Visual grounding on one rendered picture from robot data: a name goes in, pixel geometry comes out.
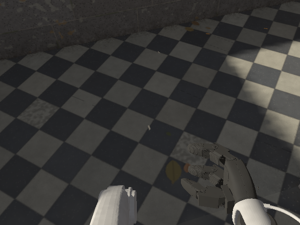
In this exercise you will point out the robot left thigh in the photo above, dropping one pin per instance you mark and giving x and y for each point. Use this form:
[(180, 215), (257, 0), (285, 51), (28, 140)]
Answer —
[(116, 206)]

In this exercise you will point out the robot right forearm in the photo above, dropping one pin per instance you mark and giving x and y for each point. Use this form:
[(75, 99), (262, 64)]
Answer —
[(251, 212)]

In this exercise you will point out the robot right hand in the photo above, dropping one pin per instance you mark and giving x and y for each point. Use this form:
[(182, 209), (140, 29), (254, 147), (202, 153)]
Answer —
[(233, 184)]

